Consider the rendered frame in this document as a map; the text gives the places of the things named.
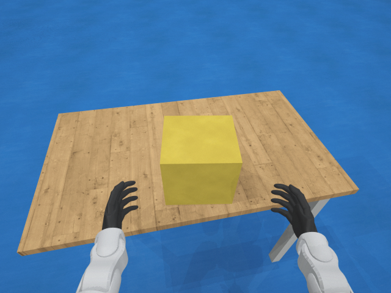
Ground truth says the table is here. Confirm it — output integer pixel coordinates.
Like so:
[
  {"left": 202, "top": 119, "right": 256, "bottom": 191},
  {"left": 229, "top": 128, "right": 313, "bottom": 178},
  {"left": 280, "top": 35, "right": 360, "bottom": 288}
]
[{"left": 17, "top": 90, "right": 359, "bottom": 262}]

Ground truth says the robot right forearm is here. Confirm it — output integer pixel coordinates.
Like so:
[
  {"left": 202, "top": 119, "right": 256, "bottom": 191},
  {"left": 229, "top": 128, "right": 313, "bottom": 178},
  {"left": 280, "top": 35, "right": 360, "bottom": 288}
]
[{"left": 296, "top": 232, "right": 353, "bottom": 293}]

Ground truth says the robot left forearm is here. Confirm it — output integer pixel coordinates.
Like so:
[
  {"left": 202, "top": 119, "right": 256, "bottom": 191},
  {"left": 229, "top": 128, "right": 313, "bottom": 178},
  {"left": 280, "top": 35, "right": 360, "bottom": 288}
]
[{"left": 76, "top": 228, "right": 128, "bottom": 293}]

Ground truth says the robot right hand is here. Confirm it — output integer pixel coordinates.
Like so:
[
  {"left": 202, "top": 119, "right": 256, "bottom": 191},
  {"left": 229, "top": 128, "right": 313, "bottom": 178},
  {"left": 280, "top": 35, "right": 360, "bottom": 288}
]
[{"left": 271, "top": 184, "right": 317, "bottom": 239}]

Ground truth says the robot left hand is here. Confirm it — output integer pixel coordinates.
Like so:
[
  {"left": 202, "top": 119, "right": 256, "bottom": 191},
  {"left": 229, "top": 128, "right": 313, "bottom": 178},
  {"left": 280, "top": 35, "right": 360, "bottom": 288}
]
[{"left": 102, "top": 181, "right": 138, "bottom": 230}]

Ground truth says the carton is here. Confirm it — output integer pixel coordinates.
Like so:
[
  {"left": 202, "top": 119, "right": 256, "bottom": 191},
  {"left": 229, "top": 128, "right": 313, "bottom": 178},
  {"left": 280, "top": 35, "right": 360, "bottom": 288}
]
[{"left": 160, "top": 115, "right": 243, "bottom": 205}]

